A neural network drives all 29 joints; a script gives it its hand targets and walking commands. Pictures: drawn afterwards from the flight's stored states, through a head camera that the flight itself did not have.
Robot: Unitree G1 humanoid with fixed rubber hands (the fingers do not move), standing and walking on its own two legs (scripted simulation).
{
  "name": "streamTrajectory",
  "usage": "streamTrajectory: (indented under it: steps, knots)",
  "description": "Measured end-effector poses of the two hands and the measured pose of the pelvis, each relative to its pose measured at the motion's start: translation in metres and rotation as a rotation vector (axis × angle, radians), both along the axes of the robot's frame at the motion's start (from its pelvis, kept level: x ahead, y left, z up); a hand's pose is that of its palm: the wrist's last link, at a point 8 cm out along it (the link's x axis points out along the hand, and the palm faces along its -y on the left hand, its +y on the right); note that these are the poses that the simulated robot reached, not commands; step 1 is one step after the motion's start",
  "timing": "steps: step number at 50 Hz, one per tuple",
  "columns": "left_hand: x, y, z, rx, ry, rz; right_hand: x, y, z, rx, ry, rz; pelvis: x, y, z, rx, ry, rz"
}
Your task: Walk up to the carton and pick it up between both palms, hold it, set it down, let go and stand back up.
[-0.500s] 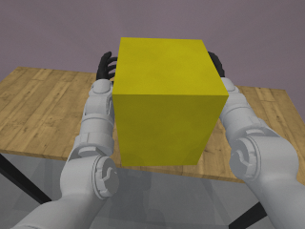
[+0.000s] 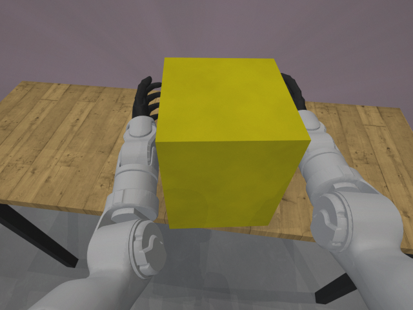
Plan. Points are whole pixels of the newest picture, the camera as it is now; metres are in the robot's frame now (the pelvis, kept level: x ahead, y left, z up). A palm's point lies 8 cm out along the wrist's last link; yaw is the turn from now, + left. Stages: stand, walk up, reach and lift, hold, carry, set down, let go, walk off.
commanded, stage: set down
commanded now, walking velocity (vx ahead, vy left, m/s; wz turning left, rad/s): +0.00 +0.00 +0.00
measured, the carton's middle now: (219, 147) +0.39 +0.04 +0.11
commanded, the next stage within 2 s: none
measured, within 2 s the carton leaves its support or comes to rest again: rests again in 0.22 s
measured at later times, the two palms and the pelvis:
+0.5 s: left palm (142, 127) +0.40 +0.19 +0.13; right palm (291, 121) +0.45 -0.09 +0.13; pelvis -0.01 +0.00 +0.00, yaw +0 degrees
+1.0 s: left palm (139, 133) +0.40 +0.20 +0.12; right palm (289, 123) +0.44 -0.09 +0.13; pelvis +0.00 +0.01 +0.00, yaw +0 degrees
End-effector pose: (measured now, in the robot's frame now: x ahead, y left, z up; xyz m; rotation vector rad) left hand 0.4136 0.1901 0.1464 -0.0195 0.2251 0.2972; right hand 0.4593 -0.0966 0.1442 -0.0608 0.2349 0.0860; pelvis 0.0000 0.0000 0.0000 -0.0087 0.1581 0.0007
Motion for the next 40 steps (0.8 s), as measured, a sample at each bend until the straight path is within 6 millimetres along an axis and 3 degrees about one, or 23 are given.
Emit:
streamTrajectory:
  steps: [13,40]
  knots:
    - [-0.005,0.002,-0.010,-0.001,0.005,-0.001,-0.006,0.002,-0.011,-0.001,0.003,0.001,-0.004,0.003,0.000,-0.003,0.012,-0.006]
    - [-0.014,0.007,-0.020,-0.005,-0.009,0.003,-0.013,0.005,-0.012,0.015,-0.014,0.014,-0.005,0.007,0.000,0.004,-0.021,-0.007]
